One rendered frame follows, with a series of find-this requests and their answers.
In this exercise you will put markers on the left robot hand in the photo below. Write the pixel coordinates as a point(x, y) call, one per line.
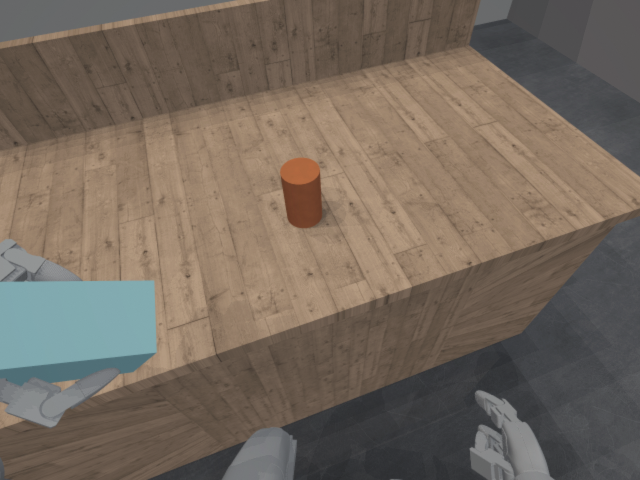
point(39, 401)

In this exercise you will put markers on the right robot hand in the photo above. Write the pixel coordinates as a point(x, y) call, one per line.
point(516, 451)

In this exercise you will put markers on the sponge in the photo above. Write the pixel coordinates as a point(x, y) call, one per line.
point(66, 330)

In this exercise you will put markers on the robot left thigh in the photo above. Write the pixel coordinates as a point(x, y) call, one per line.
point(269, 454)

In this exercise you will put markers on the table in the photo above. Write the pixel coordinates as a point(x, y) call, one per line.
point(455, 205)

